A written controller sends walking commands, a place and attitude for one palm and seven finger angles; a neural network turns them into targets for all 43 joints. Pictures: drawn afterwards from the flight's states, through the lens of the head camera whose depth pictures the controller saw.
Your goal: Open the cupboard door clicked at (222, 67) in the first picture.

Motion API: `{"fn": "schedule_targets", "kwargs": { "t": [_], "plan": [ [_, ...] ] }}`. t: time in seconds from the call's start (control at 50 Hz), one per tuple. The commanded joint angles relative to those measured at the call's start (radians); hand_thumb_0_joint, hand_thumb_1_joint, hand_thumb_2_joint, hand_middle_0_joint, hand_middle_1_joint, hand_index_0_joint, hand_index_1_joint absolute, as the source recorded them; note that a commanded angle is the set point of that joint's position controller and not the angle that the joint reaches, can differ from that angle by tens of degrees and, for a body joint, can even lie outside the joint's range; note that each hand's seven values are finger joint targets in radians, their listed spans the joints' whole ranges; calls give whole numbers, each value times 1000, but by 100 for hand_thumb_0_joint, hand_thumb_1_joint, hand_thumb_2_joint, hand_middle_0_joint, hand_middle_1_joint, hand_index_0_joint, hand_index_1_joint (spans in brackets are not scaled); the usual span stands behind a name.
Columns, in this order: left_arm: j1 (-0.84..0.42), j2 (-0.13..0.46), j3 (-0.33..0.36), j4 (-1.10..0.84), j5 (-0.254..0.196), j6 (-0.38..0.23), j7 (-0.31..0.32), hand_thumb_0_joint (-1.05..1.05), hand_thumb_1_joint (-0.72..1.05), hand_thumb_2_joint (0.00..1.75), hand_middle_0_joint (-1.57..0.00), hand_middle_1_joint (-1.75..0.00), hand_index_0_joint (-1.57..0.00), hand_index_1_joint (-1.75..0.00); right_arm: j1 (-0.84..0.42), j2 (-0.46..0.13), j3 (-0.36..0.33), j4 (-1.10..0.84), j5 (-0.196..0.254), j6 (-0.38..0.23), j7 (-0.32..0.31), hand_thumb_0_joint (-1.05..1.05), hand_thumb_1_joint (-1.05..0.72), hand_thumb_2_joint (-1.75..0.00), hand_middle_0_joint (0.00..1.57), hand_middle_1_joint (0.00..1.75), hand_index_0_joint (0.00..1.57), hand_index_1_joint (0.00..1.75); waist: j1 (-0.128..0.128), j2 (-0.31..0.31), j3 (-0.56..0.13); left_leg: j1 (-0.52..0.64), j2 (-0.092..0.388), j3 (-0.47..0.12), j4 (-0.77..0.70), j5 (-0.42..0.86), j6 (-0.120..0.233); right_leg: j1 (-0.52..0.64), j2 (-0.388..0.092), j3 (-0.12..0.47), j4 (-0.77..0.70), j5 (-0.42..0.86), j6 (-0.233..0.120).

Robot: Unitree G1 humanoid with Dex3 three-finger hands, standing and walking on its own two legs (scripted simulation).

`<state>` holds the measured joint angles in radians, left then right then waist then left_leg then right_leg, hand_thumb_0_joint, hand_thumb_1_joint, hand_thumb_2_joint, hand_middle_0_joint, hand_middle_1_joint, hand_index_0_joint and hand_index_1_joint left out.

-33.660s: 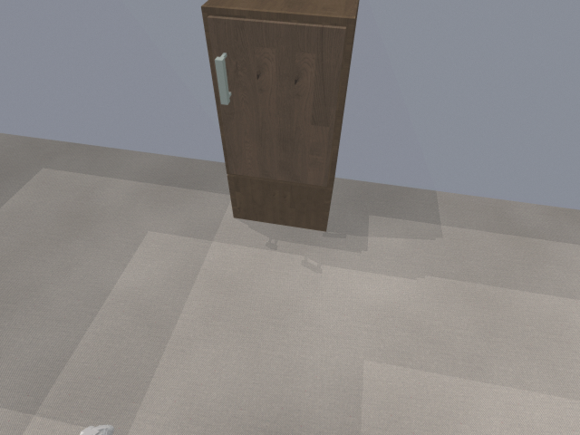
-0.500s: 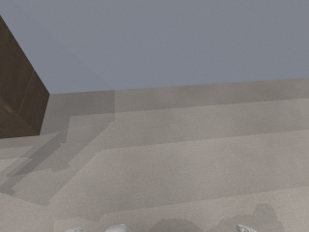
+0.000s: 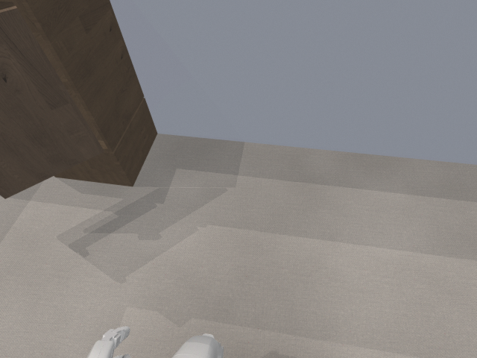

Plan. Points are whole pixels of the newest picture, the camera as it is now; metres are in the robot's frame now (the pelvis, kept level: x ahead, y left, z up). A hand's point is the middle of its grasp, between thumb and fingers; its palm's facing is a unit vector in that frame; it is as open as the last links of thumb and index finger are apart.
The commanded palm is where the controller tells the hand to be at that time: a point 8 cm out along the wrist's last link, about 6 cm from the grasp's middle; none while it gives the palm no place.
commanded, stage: turn to face it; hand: left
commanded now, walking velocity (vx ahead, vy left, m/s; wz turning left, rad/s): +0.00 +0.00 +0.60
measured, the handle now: out of the picture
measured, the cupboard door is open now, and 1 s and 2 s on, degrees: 45 45 45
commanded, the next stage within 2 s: take the last steps up to it in 0.92 s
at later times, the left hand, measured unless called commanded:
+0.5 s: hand out of the picture +0.05 +0.25 -0.16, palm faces +0.32 -0.91 -0.27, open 7.4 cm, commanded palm none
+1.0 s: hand out of the picture -0.04 +0.20 -0.19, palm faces +0.55 -0.81 -0.20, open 7.4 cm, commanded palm none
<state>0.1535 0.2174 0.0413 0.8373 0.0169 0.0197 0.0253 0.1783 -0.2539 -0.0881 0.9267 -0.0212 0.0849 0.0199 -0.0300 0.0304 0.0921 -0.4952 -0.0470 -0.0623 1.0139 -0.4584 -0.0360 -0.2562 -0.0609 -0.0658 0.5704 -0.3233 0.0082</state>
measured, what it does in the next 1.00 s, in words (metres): steps on the spot, turning left: left foot, then right foot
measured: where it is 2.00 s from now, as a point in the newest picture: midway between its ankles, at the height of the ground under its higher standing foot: outside the picture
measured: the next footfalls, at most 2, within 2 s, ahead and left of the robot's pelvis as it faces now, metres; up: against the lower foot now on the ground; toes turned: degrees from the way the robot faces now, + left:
left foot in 0.24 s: +0.04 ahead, +0.14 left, +0.00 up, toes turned +14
right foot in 0.60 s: +0.11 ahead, -0.12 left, +0.00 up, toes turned +19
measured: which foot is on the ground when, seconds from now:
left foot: up 0.00-0.22, down 0.24-0.60, up 0.62-0.90, down 0.92-1.00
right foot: down 0.00-0.24, up 0.26-0.58, down 0.60-0.92, up 0.94-1.00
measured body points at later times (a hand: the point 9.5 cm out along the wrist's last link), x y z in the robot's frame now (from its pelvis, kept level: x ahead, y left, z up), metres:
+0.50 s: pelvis +0.02 +0.01 +0.00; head +0.07 +0.04 +0.45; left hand +0.03 +0.30 -0.14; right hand +0.18 -0.21 -0.13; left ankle +0.00 +0.13 -0.73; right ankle +0.06 -0.14 -0.69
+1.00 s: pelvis +0.04 +0.01 +0.00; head +0.06 +0.06 +0.44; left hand -0.07 +0.24 -0.17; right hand +0.26 -0.15 -0.13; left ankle -0.01 +0.09 -0.73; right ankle +0.07 -0.14 -0.69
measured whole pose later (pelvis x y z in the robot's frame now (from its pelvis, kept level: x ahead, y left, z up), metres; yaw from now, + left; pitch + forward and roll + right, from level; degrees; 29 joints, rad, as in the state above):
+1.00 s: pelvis +0.04 +0.01 +0.00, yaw +32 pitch +0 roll +0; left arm 0.24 0.23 0.05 0.96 0.01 0.06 0.02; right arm 0.12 -0.20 -0.03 0.93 -0.03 0.03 0.00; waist 0.02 -0.07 0.09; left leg -0.30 -0.01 0.05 0.61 -0.31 0.05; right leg -0.36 -0.10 -0.06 0.93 -0.54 0.06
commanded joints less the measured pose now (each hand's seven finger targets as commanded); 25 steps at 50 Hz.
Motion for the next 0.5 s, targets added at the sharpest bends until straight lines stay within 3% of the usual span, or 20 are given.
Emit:
{"fn": "schedule_targets", "kwargs": {
  "t": [0.0,0.04,0.1,0.14,0.16,0.18,0.2,0.22,0.24,0.26,0.28,0.32,0.34,0.42,0.48],
  "plan": [
    [9,152,42,-66,3,-28,8,0,90,90,-20,-30,-20,-30,-61,-64,-15,-97,6,-25,10,0,-90,-90,20,30,20,30,19,-264,-74,-77,66,66,122,22,-31,109,-245,85,-231,426,-120],
    [59,176,51,-48,7,-30,9,0,90,90,-20,-30,-20,-30,-100,-43,-5,-103,10,-29,14,0,-90,-90,20,30,20,30,47,-212,-98,-35,66,109,-42,-4,-37,182,-262,50,-190,545,-121],
    [109,215,64,-21,11,-29,6,0,90,90,-20,-30,-20,-30,-130,-30,7,-115,15,-39,15,0,-90,-90,20,30,20,30,75,-240,-122,33,47,156,-222,-7,-27,225,-284,30,-136,633,-121],
    [109,223,70,-13,10,-26,2,0,90,90,-20,-30,-20,-30,-103,-38,6,-111,14,-46,13,0,-90,-90,20,30,20,30,60,-250,-126,108,36,178,-354,53,-15,206,-286,-1,-80,638,-93],
    [100,225,71,-14,4,-24,-2,0,90,90,-20,-30,-20,-30,-74,-49,5,-104,12,-49,11,0,-90,-90,20,30,20,30,42,-236,-135,182,27,181,-432,133,-6,168,-271,-28,-36,601,-64],
    [82,223,73,-20,-3,-20,-5,0,90,90,-20,-30,-20,-30,-17,-80,-3,-91,9,-54,10,0,-90,-90,20,30,20,30,3,-178,-159,306,40,162,-542,250,9,90,-264,-59,57,529,-25],
    [89,180,68,-44,-8,-14,-11,0,90,90,-20,-30,-20,-30,49,-169,-25,-83,0,-64,6,0,-90,-90,20,30,20,30,-29,38,-226,494,214,-57,-584,485,88,-103,-186,-113,249,269,39],
    [37,109,40,-85,-9,-10,-14,0,90,90,-20,-30,-20,-30,133,-269,-52,-76,-4,-62,0,0,-90,-90,20,30,20,30,-75,288,-233,570,463,-376,-616,854,240,-334,-60,-88,480,-352,92],
    [-21,136,41,-103,1,2,-7,0,90,90,-20,-30,-20,-30,173,-276,-49,-55,-3,-60,-11,0,-90,-90,20,30,20,30,-89,161,-237,518,483,-379,-618,763,293,-355,-59,28,577,-354,73],
    [-56,111,44,-90,-2,3,-3,0,90,90,-20,-30,-20,-30,146,-251,-47,-60,-6,-66,-28,0,-90,-90,20,30,20,30,-74,190,-218,470,421,-362,-623,712,276,-380,-57,61,613,-291,73],
    [-52,119,46,-71,-4,4,-6,0,90,90,-20,-30,-20,-30,88,-221,-37,-74,-6,-68,-35,0,-90,-90,20,30,20,30,-49,195,-178,405,381,-308,-636,677,253,-368,-63,83,621,-226,74],
    [-5,115,47,-39,-1,8,-17,0,90,90,-20,-30,-20,-30,10,-177,-20,-91,-5,-75,-38,0,-90,-90,20,30,20,30,4,133,-160,361,302,-200,-636,659,204,-309,-50,78,578,-128,78],
    [3,113,48,-31,-2,10,-18,0,90,90,-20,-30,-20,-30,4,-172,-17,-90,-5,-77,-39,0,-90,-90,20,30,20,30,9,126,-163,369,287,-182,-632,685,199,-294,-41,72,543,-118,80],
    [-22,106,41,-43,-5,9,-17,0,90,90,-20,-30,-20,-30,9,-181,-23,-80,-7,-70,-34,0,-90,-90,20,30,20,30,2,90,-156,337,269,-200,-629,626,198,-201,0,51,343,-128,76],
    [16,105,41,-42,-9,6,-16,0,90,90,-20,-30,-20,-30,-27,-188,-29,-89,-8,-60,-31,0,-90,-90,20,30,20,30,20,139,-148,259,247,-240,-613,566,188,-75,41,29,177,-101,65]
  ]
}}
